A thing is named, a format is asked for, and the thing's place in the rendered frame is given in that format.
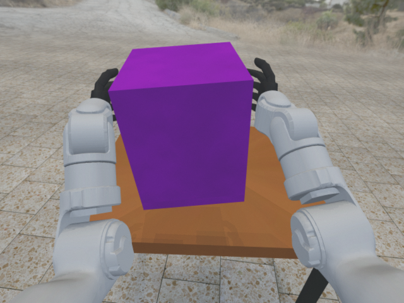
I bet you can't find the right robot hand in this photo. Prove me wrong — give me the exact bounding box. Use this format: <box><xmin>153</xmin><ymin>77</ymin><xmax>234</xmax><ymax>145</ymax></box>
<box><xmin>247</xmin><ymin>57</ymin><xmax>278</xmax><ymax>111</ymax></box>

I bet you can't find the carton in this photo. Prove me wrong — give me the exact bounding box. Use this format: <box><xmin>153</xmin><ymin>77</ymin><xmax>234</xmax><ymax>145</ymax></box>
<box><xmin>108</xmin><ymin>42</ymin><xmax>254</xmax><ymax>210</ymax></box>

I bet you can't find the table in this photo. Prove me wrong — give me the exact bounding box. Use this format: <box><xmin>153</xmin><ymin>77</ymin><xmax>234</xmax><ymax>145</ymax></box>
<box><xmin>90</xmin><ymin>126</ymin><xmax>329</xmax><ymax>303</ymax></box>

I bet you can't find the robot left forearm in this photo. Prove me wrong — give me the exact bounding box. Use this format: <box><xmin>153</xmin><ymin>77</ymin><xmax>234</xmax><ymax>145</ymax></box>
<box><xmin>52</xmin><ymin>98</ymin><xmax>121</xmax><ymax>269</ymax></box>

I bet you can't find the left robot upper arm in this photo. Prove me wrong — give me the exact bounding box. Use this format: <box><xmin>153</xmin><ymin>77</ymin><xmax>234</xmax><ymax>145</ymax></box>
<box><xmin>8</xmin><ymin>218</ymin><xmax>134</xmax><ymax>303</ymax></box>

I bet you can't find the right robot upper arm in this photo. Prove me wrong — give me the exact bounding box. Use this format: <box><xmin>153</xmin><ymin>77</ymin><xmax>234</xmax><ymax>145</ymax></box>
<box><xmin>290</xmin><ymin>200</ymin><xmax>404</xmax><ymax>303</ymax></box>

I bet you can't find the robot right forearm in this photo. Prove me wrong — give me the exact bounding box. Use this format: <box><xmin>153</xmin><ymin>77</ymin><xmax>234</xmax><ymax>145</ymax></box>
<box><xmin>254</xmin><ymin>90</ymin><xmax>376</xmax><ymax>250</ymax></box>

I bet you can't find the left robot hand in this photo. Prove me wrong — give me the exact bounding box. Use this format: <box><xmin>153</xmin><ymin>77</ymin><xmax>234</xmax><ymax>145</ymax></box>
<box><xmin>90</xmin><ymin>68</ymin><xmax>119</xmax><ymax>121</ymax></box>

